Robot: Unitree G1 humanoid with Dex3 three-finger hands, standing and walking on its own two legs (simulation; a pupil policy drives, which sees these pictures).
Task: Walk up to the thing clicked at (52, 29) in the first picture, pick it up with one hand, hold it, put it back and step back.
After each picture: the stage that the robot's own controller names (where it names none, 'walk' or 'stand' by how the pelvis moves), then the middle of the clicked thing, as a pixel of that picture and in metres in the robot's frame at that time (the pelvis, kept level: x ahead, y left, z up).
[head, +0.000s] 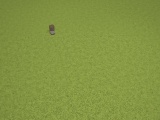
stand; (52, 29) +1.63 +0.35 -0.72
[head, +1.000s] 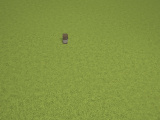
walk; (65, 38) +1.50 +0.11 -0.70
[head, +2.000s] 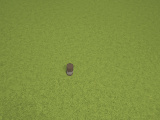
walk; (69, 69) +0.91 +0.04 -0.71
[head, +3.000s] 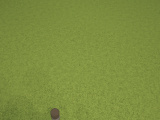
walk; (55, 115) +0.52 +0.15 -0.71
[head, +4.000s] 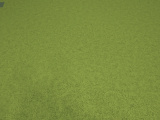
stand; out of the picture +0.34 +0.19 -0.70
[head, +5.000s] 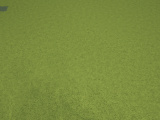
stand; out of the picture +0.30 +0.17 -0.73
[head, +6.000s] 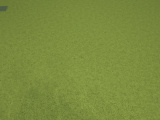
stand; out of the picture +0.31 +0.18 -0.73
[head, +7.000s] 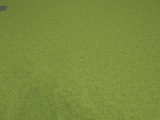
stand; out of the picture +0.29 +0.18 -0.73
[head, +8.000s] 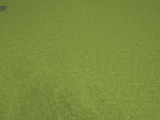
stand; out of the picture +0.29 +0.18 -0.73
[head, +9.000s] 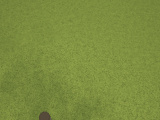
go down; (45, 118) +0.33 +0.18 -0.62
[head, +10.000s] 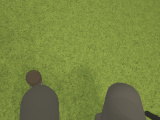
go down; (34, 80) +0.39 +0.20 -0.32
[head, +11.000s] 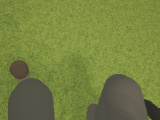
close in; (20, 71) +0.39 +0.21 -0.28
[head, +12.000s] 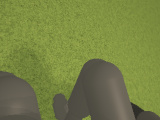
close; out of the picture +0.38 +0.24 -0.22
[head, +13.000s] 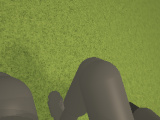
close; out of the picture +0.38 +0.25 -0.22
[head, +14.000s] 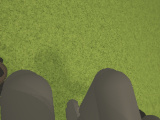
lift; out of the picture +0.32 +0.23 -0.17
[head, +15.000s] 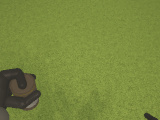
lift; (26, 92) +0.31 +0.18 +0.01
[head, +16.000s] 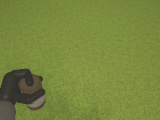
hold; (33, 92) +0.32 +0.17 +0.00
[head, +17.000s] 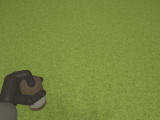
hold; (34, 93) +0.32 +0.17 +0.00
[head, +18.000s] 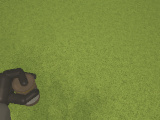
crouch; (27, 90) +0.33 +0.18 -0.06
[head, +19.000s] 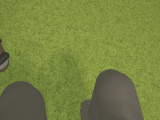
lower; out of the picture +0.42 +0.22 -0.14
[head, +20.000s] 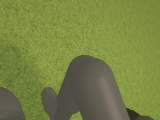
lower; out of the picture +0.42 +0.26 -0.23
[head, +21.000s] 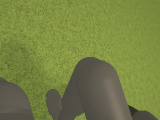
lower; out of the picture +0.41 +0.26 -0.23
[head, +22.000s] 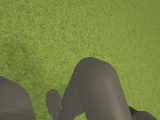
lower; out of the picture +0.41 +0.25 -0.23
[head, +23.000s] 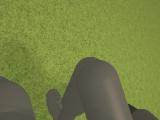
lower; out of the picture +0.40 +0.26 -0.23
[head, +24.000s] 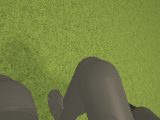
open; out of the picture +0.39 +0.23 -0.23
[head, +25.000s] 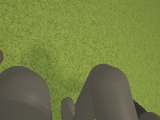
stand; out of the picture +0.39 +0.21 -0.23
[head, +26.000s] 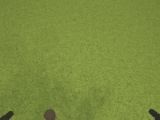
stand; (50, 116) +0.35 +0.16 -0.58
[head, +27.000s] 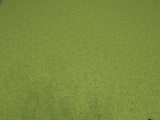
stand; out of the picture +0.33 +0.16 -0.67
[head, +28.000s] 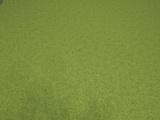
stand; out of the picture +0.33 +0.15 -0.67
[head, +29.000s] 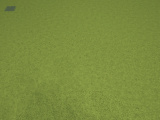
stand; out of the picture +0.35 +0.15 -0.72
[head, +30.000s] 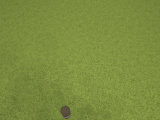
walk; (65, 112) +0.40 +0.11 -0.70
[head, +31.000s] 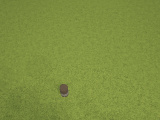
walk; (64, 90) +0.60 +0.13 -0.70
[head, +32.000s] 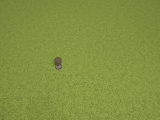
stand; (58, 63) +0.94 +0.18 -0.70
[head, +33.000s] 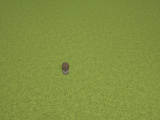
stand; (65, 68) +0.98 +0.13 -0.71
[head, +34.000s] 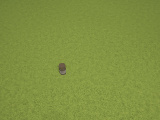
stand; (62, 69) +0.98 +0.17 -0.73
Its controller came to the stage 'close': yes
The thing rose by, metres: 0.71
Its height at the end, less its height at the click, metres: +0.00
